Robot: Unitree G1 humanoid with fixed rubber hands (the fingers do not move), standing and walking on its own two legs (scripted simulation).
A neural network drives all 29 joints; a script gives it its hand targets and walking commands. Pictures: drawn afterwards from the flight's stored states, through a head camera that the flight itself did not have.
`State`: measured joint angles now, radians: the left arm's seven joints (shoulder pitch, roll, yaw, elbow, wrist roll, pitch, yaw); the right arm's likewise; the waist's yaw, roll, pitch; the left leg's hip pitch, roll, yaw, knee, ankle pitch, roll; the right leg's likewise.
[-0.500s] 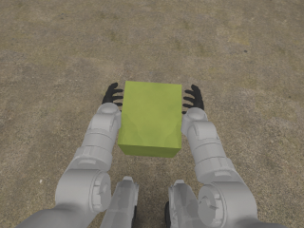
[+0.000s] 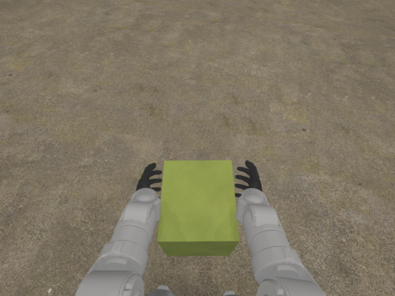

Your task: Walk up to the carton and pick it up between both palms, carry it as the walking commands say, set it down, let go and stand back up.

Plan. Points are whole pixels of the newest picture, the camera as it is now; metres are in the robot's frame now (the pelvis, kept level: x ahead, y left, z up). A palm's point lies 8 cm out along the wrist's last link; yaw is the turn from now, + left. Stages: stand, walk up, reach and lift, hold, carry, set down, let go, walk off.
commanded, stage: reach and lift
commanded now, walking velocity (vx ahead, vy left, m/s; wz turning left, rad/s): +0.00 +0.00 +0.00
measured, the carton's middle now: (198, 210) +0.35 +0.02 -0.09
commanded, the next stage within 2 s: none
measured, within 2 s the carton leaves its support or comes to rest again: neither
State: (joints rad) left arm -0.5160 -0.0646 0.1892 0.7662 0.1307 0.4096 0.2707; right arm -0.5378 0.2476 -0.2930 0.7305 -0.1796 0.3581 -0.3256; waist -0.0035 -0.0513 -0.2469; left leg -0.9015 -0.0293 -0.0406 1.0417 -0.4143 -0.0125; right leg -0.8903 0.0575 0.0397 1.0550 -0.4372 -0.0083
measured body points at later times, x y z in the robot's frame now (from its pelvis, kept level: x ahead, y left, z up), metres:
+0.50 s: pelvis -0.01 +0.00 +0.02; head -0.04 +0.01 +0.47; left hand +0.34 +0.15 +0.05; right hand +0.34 -0.10 +0.06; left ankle +0.05 +0.12 -0.66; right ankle +0.04 -0.11 -0.66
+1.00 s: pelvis -0.01 +0.00 +0.05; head -0.08 +0.01 +0.50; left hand +0.32 +0.14 +0.10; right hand +0.32 -0.10 +0.11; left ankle +0.05 +0.12 -0.66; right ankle +0.04 -0.11 -0.66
